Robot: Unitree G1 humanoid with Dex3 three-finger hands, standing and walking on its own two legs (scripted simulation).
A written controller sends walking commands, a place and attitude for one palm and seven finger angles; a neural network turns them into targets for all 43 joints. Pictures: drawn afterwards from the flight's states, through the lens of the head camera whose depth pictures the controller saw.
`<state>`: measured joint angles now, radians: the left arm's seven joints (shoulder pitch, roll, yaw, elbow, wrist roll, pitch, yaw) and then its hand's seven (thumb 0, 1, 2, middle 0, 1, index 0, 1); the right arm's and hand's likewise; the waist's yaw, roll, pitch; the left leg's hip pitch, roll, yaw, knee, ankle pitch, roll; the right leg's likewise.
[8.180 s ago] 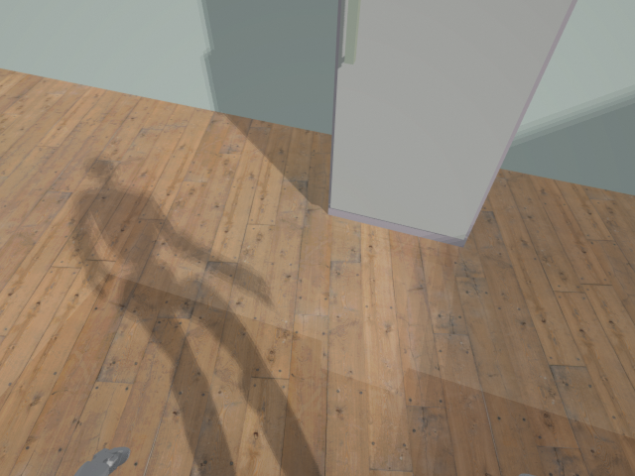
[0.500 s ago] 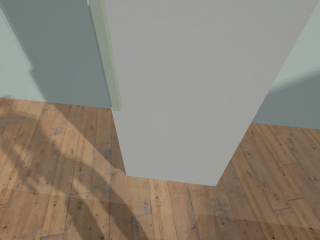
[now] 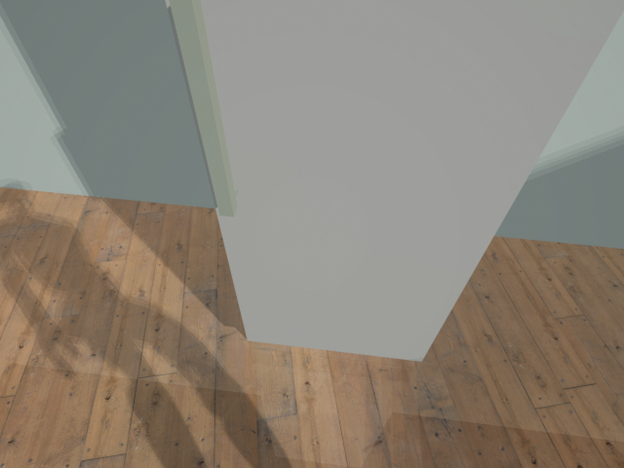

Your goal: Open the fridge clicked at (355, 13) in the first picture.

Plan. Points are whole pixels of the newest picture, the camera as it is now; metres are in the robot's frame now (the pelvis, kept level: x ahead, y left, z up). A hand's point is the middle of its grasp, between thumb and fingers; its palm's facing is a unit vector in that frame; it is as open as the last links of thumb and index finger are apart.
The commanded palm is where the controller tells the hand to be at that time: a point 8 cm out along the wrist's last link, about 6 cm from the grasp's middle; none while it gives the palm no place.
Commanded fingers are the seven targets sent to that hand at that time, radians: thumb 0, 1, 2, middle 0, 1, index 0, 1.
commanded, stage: look again from close up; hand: left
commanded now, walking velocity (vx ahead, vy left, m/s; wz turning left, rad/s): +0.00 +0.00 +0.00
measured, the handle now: (215, 118) +0.56 +0.20 +0.16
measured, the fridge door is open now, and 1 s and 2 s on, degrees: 0 0 0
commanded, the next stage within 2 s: shuffle to correct the standing spot in 0.46 s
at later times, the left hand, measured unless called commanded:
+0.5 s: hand out of the picture +0.01 +0.16 -0.17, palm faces +0.06 -0.98 -0.18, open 7.4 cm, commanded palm none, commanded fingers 0.00 0.90 0.90 -0.20 -0.30 -0.20 -0.30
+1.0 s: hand out of the picture +0.03 +0.19 -0.18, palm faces +0.04 -0.99 -0.13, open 7.4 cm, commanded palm none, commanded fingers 0.00 0.90 0.90 -0.20 -0.30 -0.20 -0.30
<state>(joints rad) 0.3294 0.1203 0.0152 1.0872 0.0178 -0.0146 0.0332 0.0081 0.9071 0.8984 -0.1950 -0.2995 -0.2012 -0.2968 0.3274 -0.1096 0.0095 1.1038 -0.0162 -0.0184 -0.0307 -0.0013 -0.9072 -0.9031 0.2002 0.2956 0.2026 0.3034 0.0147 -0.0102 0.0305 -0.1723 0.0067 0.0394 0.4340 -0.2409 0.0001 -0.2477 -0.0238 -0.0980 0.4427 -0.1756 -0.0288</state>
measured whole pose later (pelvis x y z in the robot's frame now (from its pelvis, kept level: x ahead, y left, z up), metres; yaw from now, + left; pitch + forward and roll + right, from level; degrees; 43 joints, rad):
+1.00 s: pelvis +0.06 +0.03 +0.00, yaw -2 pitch +0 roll +0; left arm 0.37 0.12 0.05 1.09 0.03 0.02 0.01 0.01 0.91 0.90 -0.20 -0.30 -0.20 -0.30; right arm 0.41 -0.11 0.00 1.08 -0.03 -0.04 -0.04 0.00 -0.91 -0.90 0.20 0.30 0.20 0.30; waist 0.01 -0.04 0.01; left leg -0.12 -0.01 0.13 0.44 -0.33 0.06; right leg -0.33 -0.05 -0.09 0.74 -0.45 -0.05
